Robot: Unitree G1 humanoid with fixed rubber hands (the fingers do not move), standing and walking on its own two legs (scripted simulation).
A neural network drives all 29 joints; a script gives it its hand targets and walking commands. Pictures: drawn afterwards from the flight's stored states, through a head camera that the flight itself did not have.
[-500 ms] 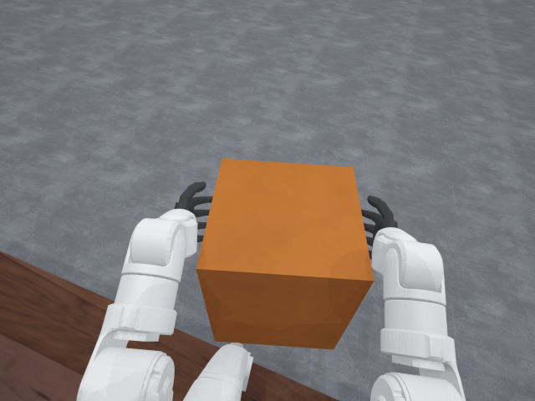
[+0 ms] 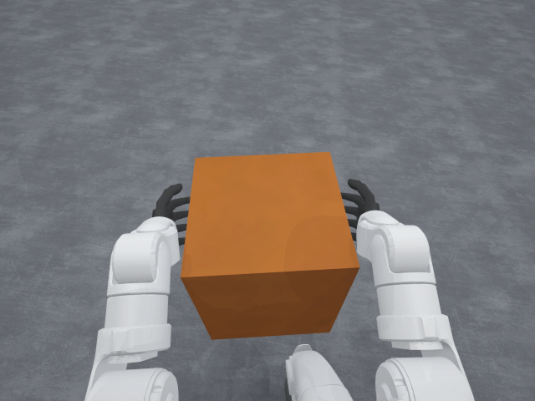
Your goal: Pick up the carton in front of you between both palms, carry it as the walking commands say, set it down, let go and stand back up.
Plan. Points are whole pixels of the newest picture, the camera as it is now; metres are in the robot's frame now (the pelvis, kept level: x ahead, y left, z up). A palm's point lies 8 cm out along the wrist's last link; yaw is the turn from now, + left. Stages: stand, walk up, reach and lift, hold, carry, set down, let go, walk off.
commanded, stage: carry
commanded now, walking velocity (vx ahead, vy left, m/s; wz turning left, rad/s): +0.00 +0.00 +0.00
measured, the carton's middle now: (267, 251) +0.34 -0.03 +0.00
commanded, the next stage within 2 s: none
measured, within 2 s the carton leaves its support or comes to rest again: neither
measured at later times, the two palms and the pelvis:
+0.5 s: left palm (177, 150) +0.64 +0.15 -0.04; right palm (306, 145) +0.64 -0.15 -0.04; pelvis +0.30 -0.01 -0.11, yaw -1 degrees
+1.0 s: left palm (187, 114) +0.69 +0.12 +0.02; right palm (320, 115) +0.67 -0.18 +0.02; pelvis +0.34 -0.01 -0.10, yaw -3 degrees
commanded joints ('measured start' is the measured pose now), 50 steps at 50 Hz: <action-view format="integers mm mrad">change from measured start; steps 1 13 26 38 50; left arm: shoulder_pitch -691 -704 -603 -623 -834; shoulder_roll -996 -1043 -985 -952 -1056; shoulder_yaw -721 -768 -863 -669 -632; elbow -129 -225 -165 48 37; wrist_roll -351 -457 -466 -365 -427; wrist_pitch -45 -34 -67 41 68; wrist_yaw -178 -193 -228 -214 -211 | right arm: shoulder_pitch -580 -607 -379 -575 -725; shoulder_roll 1137 1074 925 975 1075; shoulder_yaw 646 637 648 588 502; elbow -176 -340 -285 -130 -92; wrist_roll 430 357 254 317 347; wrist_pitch -21 9 -43 79 107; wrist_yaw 292 238 257 282 275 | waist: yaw -25 173 96 123 117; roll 150 -15 254 -2 34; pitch -300 -660 -649 -465 -416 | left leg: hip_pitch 174 -455 561 127 159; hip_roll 95 152 471 261 257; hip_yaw -179 -93 -310 -81 -84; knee -83 308 -428 -408 -479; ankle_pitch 605 286 1778 1012 760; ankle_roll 60 -94 188 -33 -51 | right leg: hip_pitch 160 1048 269 618 538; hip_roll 80 -287 30 -91 -83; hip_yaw -150 190 -34 -16 -5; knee -293 -274 -48 -268 -350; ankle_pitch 247 725 -713 126 -223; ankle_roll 10 -264 11 -22 -23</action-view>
